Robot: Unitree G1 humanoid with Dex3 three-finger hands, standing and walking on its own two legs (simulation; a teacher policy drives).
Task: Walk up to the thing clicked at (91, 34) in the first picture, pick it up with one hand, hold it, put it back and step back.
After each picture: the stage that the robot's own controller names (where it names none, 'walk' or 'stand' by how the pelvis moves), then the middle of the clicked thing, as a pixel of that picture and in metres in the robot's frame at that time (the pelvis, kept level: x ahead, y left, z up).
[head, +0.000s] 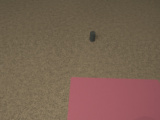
stand; (92, 36) +1.44 -0.11 -0.72
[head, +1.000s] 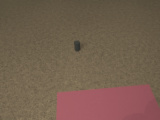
walk; (77, 46) +1.32 +0.16 -0.70
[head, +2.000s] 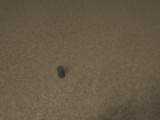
walk; (61, 72) +0.87 +0.26 -0.72
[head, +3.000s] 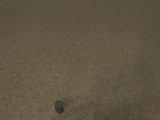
walk; (59, 107) +0.54 +0.21 -0.71
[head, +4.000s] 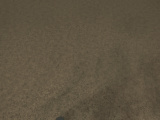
stand; out of the picture +0.41 +0.16 -0.70
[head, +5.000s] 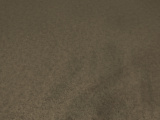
stand; out of the picture +0.34 +0.17 -0.71
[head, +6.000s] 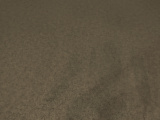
stand; out of the picture +0.34 +0.16 -0.73
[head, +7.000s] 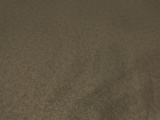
stand; out of the picture +0.34 +0.16 -0.73
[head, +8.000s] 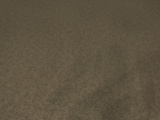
stand; out of the picture +0.34 +0.15 -0.73
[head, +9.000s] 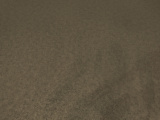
go down; out of the picture +0.34 +0.15 -0.73
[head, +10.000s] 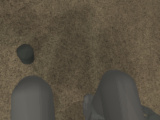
go down; (26, 55) +0.44 +0.18 -0.31
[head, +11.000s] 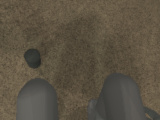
approach; (33, 59) +0.44 +0.17 -0.31
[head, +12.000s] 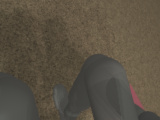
close in; out of the picture +0.44 +0.22 -0.23
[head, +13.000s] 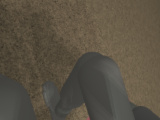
close; out of the picture +0.43 +0.24 -0.23
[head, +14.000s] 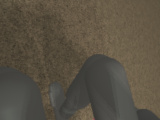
lift; out of the picture +0.40 +0.22 -0.22
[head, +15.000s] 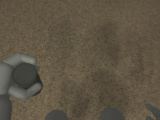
lift; (29, 80) +0.33 +0.18 -0.01
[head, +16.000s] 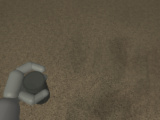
hold; (37, 88) +0.31 +0.17 +0.01
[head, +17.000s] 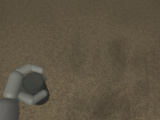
hold; (37, 89) +0.31 +0.17 +0.01
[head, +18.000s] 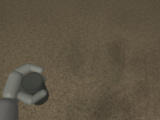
hold; (36, 89) +0.31 +0.17 +0.01
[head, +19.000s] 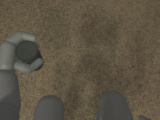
crouch; (31, 57) +0.42 +0.17 -0.07
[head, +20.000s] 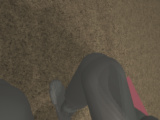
lower; out of the picture +0.44 +0.24 -0.23
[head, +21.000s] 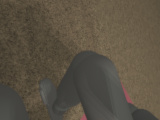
lower; out of the picture +0.45 +0.26 -0.24
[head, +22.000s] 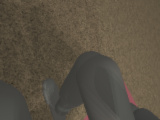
lower; out of the picture +0.44 +0.26 -0.23
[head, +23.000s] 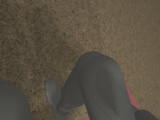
lower; out of the picture +0.44 +0.25 -0.23
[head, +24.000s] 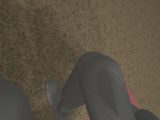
rest; out of the picture +0.43 +0.25 -0.23
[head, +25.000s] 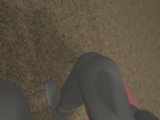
withdraw; out of the picture +0.44 +0.25 -0.24
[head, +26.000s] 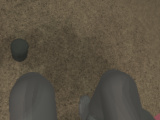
stand; (19, 50) +0.45 +0.21 -0.28
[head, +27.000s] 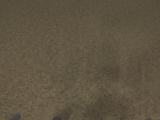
stand; out of the picture +0.37 +0.15 -0.64
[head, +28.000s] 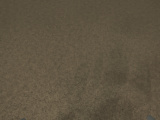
stand; out of the picture +0.38 +0.16 -0.67
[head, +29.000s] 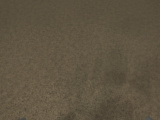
stand; out of the picture +0.38 +0.15 -0.67
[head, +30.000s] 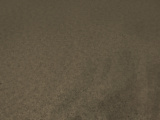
stand; out of the picture +0.39 +0.15 -0.72
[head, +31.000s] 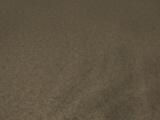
stand; out of the picture +0.37 +0.16 -0.73
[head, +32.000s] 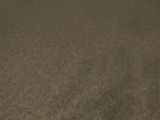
walk; out of the picture +0.37 +0.16 -0.73
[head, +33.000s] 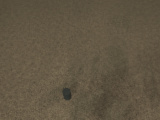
walk; (67, 94) +0.56 +0.17 -0.70
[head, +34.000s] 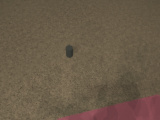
walk; (69, 51) +0.95 +0.13 -0.69
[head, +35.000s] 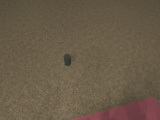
stand; (67, 60) +1.01 +0.17 -0.70
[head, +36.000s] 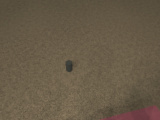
stand; (69, 66) +0.98 +0.16 -0.73
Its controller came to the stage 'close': yes
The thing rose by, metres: 0.72
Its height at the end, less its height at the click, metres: +0.00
